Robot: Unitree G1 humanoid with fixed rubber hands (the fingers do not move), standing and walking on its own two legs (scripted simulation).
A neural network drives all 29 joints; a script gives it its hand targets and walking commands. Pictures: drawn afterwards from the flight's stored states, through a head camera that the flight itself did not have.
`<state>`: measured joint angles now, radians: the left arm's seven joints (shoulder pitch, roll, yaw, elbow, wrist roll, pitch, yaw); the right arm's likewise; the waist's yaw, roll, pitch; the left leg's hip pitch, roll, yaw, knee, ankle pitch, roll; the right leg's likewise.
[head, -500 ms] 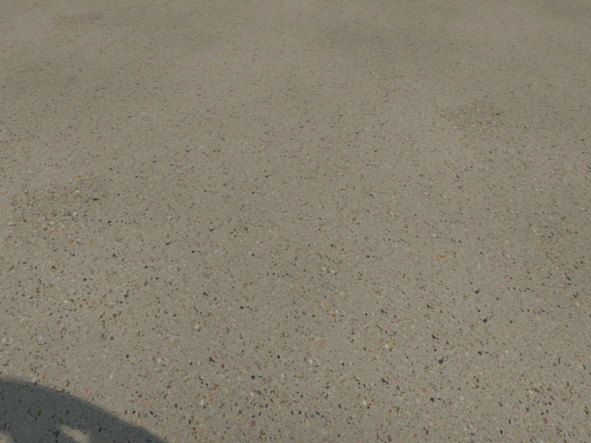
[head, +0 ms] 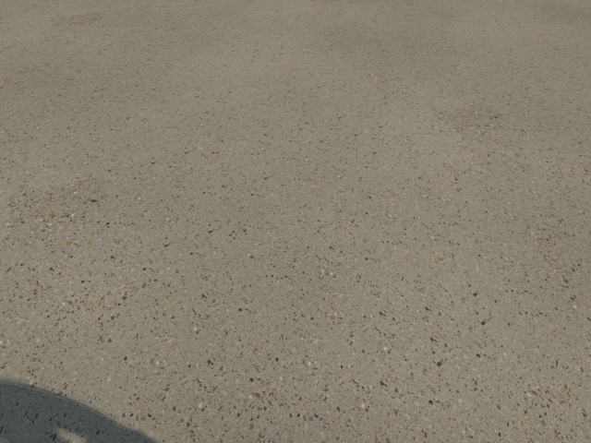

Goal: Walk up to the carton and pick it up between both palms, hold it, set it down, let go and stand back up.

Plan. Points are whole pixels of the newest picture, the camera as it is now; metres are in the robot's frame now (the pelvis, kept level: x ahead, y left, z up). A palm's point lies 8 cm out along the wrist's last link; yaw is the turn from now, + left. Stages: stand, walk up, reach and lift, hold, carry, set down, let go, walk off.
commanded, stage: stand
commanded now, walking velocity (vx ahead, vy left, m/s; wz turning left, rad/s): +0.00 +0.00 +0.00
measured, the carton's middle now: out of the picture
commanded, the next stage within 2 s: none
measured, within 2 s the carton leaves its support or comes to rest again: neither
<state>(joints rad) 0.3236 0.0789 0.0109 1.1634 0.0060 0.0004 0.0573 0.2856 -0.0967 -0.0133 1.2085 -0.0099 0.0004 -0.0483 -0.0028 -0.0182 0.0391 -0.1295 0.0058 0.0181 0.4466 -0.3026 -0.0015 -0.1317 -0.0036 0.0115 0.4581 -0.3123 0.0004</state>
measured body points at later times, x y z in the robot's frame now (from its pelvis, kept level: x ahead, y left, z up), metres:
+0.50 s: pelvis +0.00 +0.00 +0.00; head +0.01 +0.00 +0.45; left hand -0.03 +0.19 -0.17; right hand -0.02 -0.20 -0.16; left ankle -0.04 +0.12 -0.74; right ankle -0.04 -0.12 -0.74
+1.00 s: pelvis -0.02 +0.00 +0.00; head -0.01 +0.00 +0.45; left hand -0.04 +0.20 -0.16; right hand -0.04 -0.20 -0.16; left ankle -0.04 +0.12 -0.74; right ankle -0.04 -0.12 -0.74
